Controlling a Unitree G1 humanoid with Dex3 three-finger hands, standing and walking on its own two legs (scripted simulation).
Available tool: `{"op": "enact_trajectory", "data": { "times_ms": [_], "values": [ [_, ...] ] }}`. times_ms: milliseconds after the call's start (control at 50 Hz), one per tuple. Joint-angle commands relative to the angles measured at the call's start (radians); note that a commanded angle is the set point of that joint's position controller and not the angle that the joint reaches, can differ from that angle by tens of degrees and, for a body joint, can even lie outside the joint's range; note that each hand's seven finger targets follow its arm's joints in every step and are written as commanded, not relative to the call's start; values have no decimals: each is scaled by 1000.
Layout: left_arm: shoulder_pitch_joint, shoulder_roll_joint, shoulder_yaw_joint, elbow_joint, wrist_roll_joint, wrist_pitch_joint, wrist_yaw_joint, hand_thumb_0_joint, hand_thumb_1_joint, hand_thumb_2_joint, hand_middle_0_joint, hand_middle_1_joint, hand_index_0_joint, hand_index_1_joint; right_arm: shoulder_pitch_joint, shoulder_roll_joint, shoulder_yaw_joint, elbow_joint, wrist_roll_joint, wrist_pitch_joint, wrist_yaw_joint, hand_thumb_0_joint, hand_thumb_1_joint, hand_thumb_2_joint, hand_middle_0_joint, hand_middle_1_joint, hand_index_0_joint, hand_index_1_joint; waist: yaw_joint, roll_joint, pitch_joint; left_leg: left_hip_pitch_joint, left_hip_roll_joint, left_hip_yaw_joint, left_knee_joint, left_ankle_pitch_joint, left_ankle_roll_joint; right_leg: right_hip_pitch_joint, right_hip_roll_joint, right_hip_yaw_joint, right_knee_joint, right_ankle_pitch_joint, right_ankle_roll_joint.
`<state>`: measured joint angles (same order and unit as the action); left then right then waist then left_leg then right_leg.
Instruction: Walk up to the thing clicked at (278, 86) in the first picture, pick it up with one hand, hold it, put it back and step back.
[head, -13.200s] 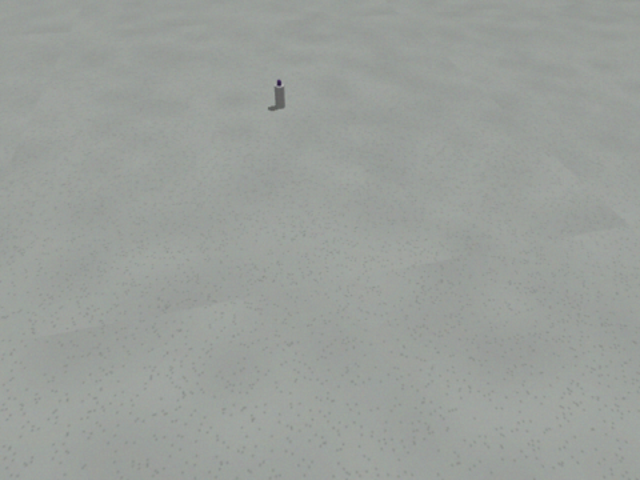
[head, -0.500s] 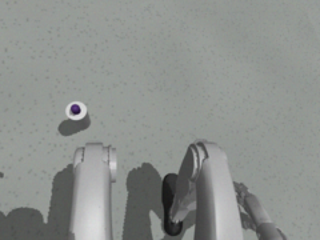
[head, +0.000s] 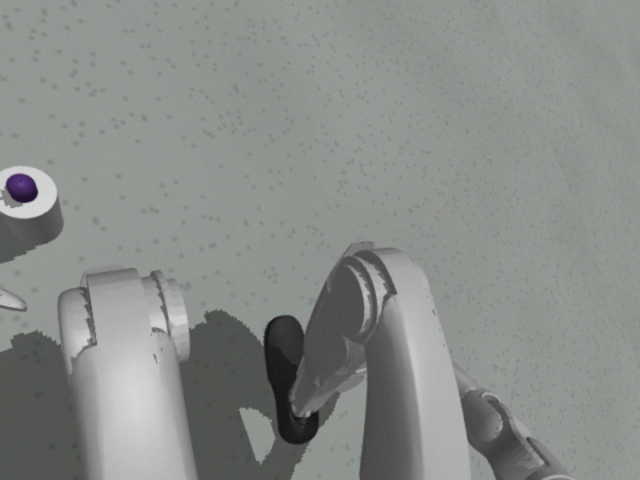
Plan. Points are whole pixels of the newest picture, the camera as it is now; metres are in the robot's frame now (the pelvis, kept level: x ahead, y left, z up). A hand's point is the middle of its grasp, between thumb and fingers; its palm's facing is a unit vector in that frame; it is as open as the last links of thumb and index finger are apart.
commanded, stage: close in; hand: left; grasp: from the side
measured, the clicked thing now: (30, 206) +0.42 +0.24 -0.20
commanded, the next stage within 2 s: rest palm in 0.46 s
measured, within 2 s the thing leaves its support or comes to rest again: leaves its support in 1.70 s
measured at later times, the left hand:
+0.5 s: hand (25, 221) +0.40 +0.24 -0.18, palm faces +0.15 -0.99 +0.02, open 17.4 cm
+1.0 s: hand (36, 210) +0.42 +0.24 -0.19, palm faces +0.21 -0.98 -0.01, open 10.8 cm
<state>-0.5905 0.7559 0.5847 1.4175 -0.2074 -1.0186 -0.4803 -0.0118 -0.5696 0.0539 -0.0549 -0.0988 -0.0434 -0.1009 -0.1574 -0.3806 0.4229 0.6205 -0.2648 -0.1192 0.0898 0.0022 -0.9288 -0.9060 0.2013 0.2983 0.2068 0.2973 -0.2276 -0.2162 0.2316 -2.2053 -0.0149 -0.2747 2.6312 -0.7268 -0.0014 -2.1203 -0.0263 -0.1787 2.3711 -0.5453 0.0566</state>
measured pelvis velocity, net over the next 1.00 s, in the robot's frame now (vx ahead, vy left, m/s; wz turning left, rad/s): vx -0.01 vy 0.01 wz -0.07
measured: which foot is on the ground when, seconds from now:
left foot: down 0.00-1.00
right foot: down 0.00-1.00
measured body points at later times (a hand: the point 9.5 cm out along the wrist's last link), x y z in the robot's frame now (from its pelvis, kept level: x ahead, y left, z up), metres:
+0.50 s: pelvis -0.02 +0.01 +0.00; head +0.20 +0.20 +0.34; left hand +0.38 +0.30 -0.17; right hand +0.14 -0.24 -0.02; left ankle +0.08 +0.12 -0.26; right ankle +0.15 -0.13 -0.26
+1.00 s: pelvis -0.01 +0.01 +0.00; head +0.22 +0.20 +0.32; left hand +0.40 +0.29 -0.19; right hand +0.14 -0.24 -0.03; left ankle +0.08 +0.12 -0.26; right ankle +0.15 -0.13 -0.26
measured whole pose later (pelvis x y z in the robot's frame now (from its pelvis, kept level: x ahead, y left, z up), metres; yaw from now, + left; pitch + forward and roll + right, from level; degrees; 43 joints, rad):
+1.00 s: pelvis -0.01 +0.01 +0.00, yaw -4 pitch +10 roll -20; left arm -0.62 0.82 0.42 1.52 -0.03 -1.22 0.04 0.00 0.15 0.51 -0.46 -0.45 -0.44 -0.45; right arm -0.19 -0.37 0.54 0.56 -0.40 -0.03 0.16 0.00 -0.89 -0.90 0.20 0.30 0.21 0.30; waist -0.28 -0.29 0.33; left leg -2.18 -0.01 -0.38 2.67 -0.72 0.01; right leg -2.05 0.02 -0.26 2.32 -0.50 0.08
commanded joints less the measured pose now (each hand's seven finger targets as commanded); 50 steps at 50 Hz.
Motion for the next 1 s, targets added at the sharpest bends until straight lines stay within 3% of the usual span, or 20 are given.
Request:
{"op": "enact_trajectory", "data": {
  "times_ms": [0,80,180,260,380,540,640,680,780,800,860,980],
  "values": [
    [-174,234,20,-135,14,-125,93,0,-611,12,-66,-90,-68,-82,52,-352,-95,-34,-25,15,-1,0,-932,-905,199,300,199,300,-53,518,-606,412,40,72,-369,150,-33,318,54,-117,-138,80,-68],
    [-153,177,-47,-119,54,-142,146,0,-584,7,-65,-83,-69,-72,45,-359,-92,-37,-48,35,10,0,-933,-905,199,300,199,300,-77,540,-566,426,44,57,-366,191,-42,311,57,-131,-129,122,-68],
    [-179,144,-111,-106,64,-153,205,0,-611,4,-64,-81,-70,-68,25,-364,-77,-64,-54,51,22,0,-928,-903,199,300,199,300,-107,478,-490,359,44,32,-372,73,-27,288,59,-147,-151,58,-60],
    [-206,144,-120,-92,70,-175,252,0,-570,31,-62,-88,-71,-73,21,-375,-65,-72,-63,56,29,0,-919,-901,199,300,199,300,-133,462,-462,358,44,7,-376,34,-28,280,60,-159,-152,42,-53],
    [-196,177,-121,-54,101,-218,329,0,-499,73,-56,-86,-59,-77,9,-376,-44,-80,-91,69,35,0,-915,-903,199,300,199,300,-128,468,-419,338,45,2,-373,6,-26,291,69,-159,-160,29,-54],
    [-179,160,-147,-30,138,-251,414,0,-402,132,-48,-88,-43,-87,6,-383,-32,-80,-111,81,46,0,-912,-905,199,300,199,300,-145,484,-407,366,53,-26,-384,37,-33,304,74,-175,-148,64,-52],
    [-192,159,-152,-30,145,-270,460,0,-246,216,-147,-134,-128,-144,9,-384,-23,-72,-121,84,53,0,-901,-905,199,300,199,300,-165,483,-429,383,52,-33,-364,79,-34,330,79,-180,-147,106,-48],
    [-192,165,-154,-37,150,-278,472,0,-86,316,-290,-275,-276,-279,7,-382,-20,-69,-124,85,54,0,-888,-899,199,300,199,300,-165,485,-439,393,56,-33,-357,104,-33,337,81,-178,-146,125,-50],
    [-221,178,-163,-26,169,-280,497,0,131,480,-416,-411,-401,-416,13,-381,-14,-59,-129,92,55,0,-879,-897,200,299,199,299,-180,506,-431,399,58,-32,-354,114,-35,339,85,-182,-150,132,-51],
    [-209,182,-156,-23,173,-277,502,0,180,510,-448,-440,-433,-445,14,-379,-14,-58,-129,94,54,0,-878,-896,200,299,199,299,-171,503,-430,403,61,-35,-358,120,-36,338,85,-180,-150,135,-53],
    [-224,189,-153,-18,180,-274,518,0,267,574,-527,-509,-512,-513,8,-380,-8,-59,-133,100,56,0,-878,-896,200,299,199,299,-184,506,-427,402,62,-38,-359,114,-37,335,87,-188,-152,129,-51],
    [-215,187,-167,-15,181,-267,520,0,424,729,-697,-683,-682,-688,-3,-372,-7,-63,-132,104,57,0,-877,-895,200,299,199,299,-177,481,-425,377,60,-32,-350,93,-28,341,92,-182,-164,118,-51]
  ]
}}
